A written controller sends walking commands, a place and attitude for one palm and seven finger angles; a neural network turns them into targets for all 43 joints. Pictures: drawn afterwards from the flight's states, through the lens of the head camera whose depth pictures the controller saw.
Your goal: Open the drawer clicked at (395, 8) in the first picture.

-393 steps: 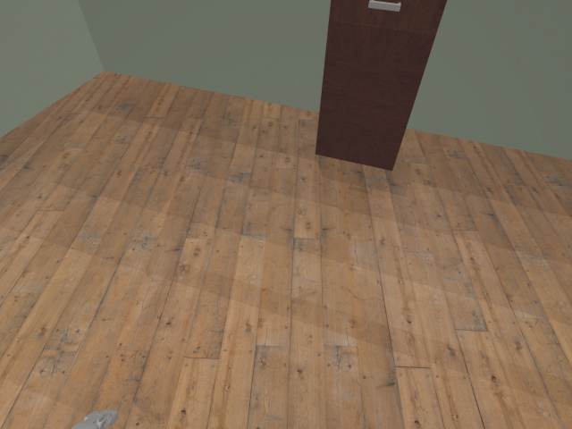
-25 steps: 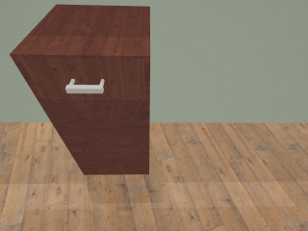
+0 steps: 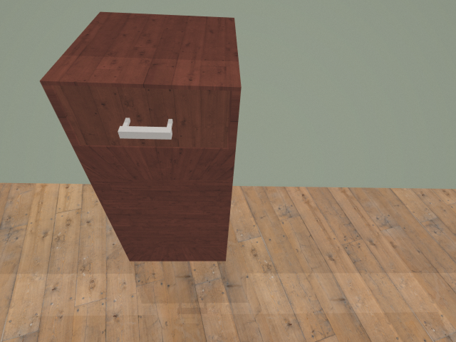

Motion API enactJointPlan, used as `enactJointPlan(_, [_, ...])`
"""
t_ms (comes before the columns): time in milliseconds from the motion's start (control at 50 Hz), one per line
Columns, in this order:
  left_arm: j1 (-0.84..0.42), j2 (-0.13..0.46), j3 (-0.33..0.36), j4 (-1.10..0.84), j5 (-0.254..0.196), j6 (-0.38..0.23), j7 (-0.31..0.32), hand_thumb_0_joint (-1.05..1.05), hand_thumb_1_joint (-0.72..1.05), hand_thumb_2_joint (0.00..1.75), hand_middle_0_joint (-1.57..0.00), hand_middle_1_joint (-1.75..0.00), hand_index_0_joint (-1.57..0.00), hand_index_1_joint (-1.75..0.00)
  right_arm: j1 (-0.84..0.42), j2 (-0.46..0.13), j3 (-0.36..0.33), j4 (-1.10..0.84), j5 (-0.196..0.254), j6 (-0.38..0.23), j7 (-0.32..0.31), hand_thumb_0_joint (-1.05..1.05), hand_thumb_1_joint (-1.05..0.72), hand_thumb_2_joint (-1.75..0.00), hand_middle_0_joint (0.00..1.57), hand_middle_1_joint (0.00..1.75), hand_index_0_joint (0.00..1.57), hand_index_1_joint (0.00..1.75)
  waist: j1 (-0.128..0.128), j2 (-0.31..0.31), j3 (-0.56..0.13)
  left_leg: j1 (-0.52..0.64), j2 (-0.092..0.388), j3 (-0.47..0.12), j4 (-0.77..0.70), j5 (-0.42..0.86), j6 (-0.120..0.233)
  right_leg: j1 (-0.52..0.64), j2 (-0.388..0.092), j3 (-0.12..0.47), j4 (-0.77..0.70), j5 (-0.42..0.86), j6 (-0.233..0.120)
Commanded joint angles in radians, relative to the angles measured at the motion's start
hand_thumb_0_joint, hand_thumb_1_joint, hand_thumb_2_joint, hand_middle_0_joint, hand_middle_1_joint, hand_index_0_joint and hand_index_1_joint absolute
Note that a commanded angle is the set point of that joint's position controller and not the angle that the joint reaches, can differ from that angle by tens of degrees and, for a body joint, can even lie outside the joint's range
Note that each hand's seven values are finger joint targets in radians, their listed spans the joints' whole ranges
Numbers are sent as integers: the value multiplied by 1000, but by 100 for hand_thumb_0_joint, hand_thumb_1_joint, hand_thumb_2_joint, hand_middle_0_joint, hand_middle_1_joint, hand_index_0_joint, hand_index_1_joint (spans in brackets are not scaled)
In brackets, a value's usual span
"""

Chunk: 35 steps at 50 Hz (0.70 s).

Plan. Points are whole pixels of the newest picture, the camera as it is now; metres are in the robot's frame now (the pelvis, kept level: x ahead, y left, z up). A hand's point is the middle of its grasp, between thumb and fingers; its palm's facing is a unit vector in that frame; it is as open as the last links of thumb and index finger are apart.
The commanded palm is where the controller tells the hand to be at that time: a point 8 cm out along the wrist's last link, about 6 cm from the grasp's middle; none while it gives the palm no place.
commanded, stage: shuffle to correct the standing spot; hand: left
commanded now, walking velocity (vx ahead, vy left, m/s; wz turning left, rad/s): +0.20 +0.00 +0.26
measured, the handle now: (147, 127) +0.57 +0.23 +0.05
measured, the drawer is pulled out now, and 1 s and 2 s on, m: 0.00 0.00 0.00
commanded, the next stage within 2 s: come to a stop and stand still in 0.14 s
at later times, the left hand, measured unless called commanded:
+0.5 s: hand out of the picture +0.05 +0.17 -0.18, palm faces +0.09 -0.99 -0.13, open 7.3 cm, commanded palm none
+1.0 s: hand out of the picture +0.08 +0.17 -0.18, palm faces +0.11 -0.98 -0.18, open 7.3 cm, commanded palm none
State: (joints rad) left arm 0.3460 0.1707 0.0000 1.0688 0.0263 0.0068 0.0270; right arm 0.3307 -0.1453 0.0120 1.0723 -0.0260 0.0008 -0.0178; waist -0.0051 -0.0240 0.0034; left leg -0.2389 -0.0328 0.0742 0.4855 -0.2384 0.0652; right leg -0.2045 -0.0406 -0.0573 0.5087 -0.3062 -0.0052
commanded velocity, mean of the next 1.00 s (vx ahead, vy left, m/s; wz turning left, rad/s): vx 0.01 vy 0.03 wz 0.02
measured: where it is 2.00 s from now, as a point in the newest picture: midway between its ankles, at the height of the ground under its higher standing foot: outside the picture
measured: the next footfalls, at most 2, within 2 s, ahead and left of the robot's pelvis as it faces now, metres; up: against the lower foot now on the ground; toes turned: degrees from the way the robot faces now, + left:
right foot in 0.66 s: +0.14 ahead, -0.12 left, +0.00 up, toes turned -2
left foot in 0.98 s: +0.06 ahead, +0.09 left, +0.00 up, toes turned -1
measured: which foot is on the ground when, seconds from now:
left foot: down 0.00-0.68, up 0.70-0.96, down 0.98-1.00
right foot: down 0.00-0.30, up 0.32-0.64, down 0.66-1.00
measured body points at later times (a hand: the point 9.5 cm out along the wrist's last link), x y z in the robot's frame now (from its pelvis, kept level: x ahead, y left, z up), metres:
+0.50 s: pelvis +0.07 +0.02 +0.00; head +0.08 +0.04 +0.45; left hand +0.05 +0.22 -0.17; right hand +0.10 -0.21 -0.15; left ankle +0.06 +0.08 -0.74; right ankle +0.09 -0.12 -0.71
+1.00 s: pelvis +0.04 -0.01 -0.01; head +0.05 +0.02 +0.44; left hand +0.07 +0.23 -0.17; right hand +0.08 -0.24 -0.15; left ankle +0.02 +0.09 -0.74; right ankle +0.10 -0.12 -0.74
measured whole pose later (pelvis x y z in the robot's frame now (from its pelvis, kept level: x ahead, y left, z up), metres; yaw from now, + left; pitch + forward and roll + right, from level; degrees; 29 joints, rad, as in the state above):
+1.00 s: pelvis +0.04 -0.01 -0.01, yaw +3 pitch -1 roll +0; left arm 0.24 0.19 0.04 0.98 0.02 0.03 0.03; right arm 0.26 -0.14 -0.03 1.03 -0.02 0.01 -0.01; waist 0.01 -0.06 0.03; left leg -0.21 0.00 0.07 0.53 -0.30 0.02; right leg -0.34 -0.04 -0.08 0.57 -0.23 -0.02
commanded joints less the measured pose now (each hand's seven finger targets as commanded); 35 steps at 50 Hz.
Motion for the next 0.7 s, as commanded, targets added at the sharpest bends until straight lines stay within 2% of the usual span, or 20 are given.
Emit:
enactJointPlan(0, [90,53,21,-38,7,-18,-10,0,90,90,-20,-30,-20,-30,11,-162,-39,-51,2,-15,-3,0,-90,-90,20,30,20,30,27,70,116,-178,185,-285,-245,-443,57,-20,-13,8,-10,-151,-35])
enactJointPlan(60, [138,67,33,-27,5,-31,-11,0,90,90,-20,-30,-20,-30,4,-134,-37,-59,3,-21,1,0,-90,-90,20,30,20,30,41,2,118,-252,126,-219,-128,-367,42,44,-65,80,-76,-210,-58])
enactJointPlan(100, [191,102,43,-8,1,-41,-3,0,90,90,-20,-30,-20,-30,-11,-84,-27,-71,6,-31,8,0,-90,-90,20,30,20,30,56,-158,114,-332,26,-66,101,-212,4,121,-188,255,-202,-247,-121])
enactJointPlan(120, [218,123,52,-2,-2,-44,4,0,90,90,-20,-30,-20,-30,-17,-70,-27,-79,2,-32,11,0,-90,-90,20,30,20,30,55,-204,111,-362,18,-11,214,-188,-4,141,-269,348,-264,-243,-159])
enactJointPlan(140, [222,127,56,-3,-2,-49,9,0,90,90,-20,-30,-20,-30,-35,-66,-29,-86,1,-34,15,0,-90,-90,20,30,20,30,60,-192,121,-373,34,-15,284,-215,-5,124,-307,373,-292,-220,-188])
enactJointPlan(180, [196,122,58,-6,6,-59,10,0,90,90,-20,-30,-20,-30,-53,-52,-29,-96,5,-43,23,0,-90,-90,20,30,20,30,41,-138,147,-344,63,-20,250,-233,-4,92,-307,313,-264,-68,-200])
enactJointPlan(220, [122,111,52,-19,6,-54,6,0,90,90,-20,-30,-20,-30,55,-33,-25,-49,10,-52,25,0,-90,-90,20,30,20,30,-27,-63,117,-53,39,21,33,-119,-6,-77,-211,132,-135,-15,-137])
enactJointPlan(240, [102,77,45,-21,0,-47,1,0,90,90,-20,-30,-20,-30,148,-62,-28,-12,8,-58,18,0,-90,-90,20,30,20,30,-58,68,106,81,64,-62,-48,-54,6,-177,-117,40,22,-7,-92])
enactJointPlan(260, [110,30,34,-36,-8,-43,-4,0,90,90,-20,-30,-20,-30,246,-147,-45,19,-1,-62,2,0,-90,-90,20,30,20,30,-76,276,59,198,270,-350,-144,61,81,-327,-10,-67,261,-82,-26])
enactJointPlan(280, [85,17,23,-59,-10,-49,-1,0,90,90,-20,-30,-20,-30,283,-171,-48,21,0,-52,-15,0,-90,-90,20,30,20,30,-77,301,32,273,396,-480,-212,302,171,-424,16,-37,430,-275,-14])
enactJointPlan(300, [58,28,26,-59,-3,-44,6,0,90,90,-20,-30,-20,-30,219,-152,-38,6,2,-46,-16,0,-90,-90,20,30,20,30,-55,196,69,167,394,-396,-195,351,193,-363,-27,18,487,-272,-32])
enactJointPlan(340, [73,-7,16,-25,-8,-37,9,0,90,90,-20,-30,-20,-30,87,-94,-16,-24,7,-56,-25,0,-90,-90,20,30,20,30,-1,124,98,39,350,-285,-170,638,170,-268,-66,52,426,-187,-10])
enactJointPlan(360, [94,-21,11,-12,-13,-31,11,0,90,90,-20,-30,-20,-30,53,-92,-10,-32,10,-60,-28,0,-90,-90,20,30,20,30,16,113,82,32,328,-211,-150,795,156,-203,-69,49,359,-150,4])
enactJointPlan(400, [106,-25,9,0,-15,-15,16,0,90,90,-20,-30,-20,-30,35,-104,-14,-34,17,-57,-34,0,-90,-90,20,30,20,30,19,107,43,65,299,-144,-128,918,127,-136,-50,20,259,-74,24])
enactJointPlan(540, [27,21,35,-60,-6,17,13,0,90,90,-20,-30,-20,-30,-4,-141,-60,-57,7,-19,-38,0,-90,-90,20,30,20,30,11,139,31,52,317,-142,-96,740,122,-118,-15,5,214,-15,13])
enactJointPlan(600, [47,26,42,-72,-5,5,12,0,90,90,-20,-30,-20,-30,-41,-132,-63,-69,4,-9,-29,0,-90,-90,20,30,20,30,39,115,16,2,275,-123,-26,516,79,-30,-22,18,56,115,8])
enactJointPlan(620, [59,47,42,-71,-2,-6,13,0,90,90,-20,-30,-20,-30,-41,-116,-61,-74,8,-8,-24,0,-90,-90,20,30,20,30,42,42,-8,-16,221,-91,22,376,37,15,-46,58,-16,292,4])
enactJointPlan(640, [46,85,45,-79,2,-16,16,0,90,90,-20,-30,-20,-30,-18,-83,-59,-78,15,-5,-18,0,-90,-90,20,30,20,30,24,-80,-27,-76,128,-34,97,150,-16,49,-143,183,-28,493,-36])
enactJointPlan(660, [35,131,46,-84,-2,-20,15,0,90,90,-20,-30,-20,-30,12,-52,-55,-79,20,1,-11,0,-90,-90,20,30,20,30,5,-160,-43,-98,51,8,161,-121,-49,39,-270,271,-80,602,-109])
enactJointPlan(680, [23,146,45,-92,-5,-20,13,0,90,90,-20,-30,-20,-30,13,-40,-57,-74,19,10,-9,0,-90,-90,20,30,20,30,6,-152,-42,-79,33,-9,250,-250,-54,-9,-318,276,-132,588,-167])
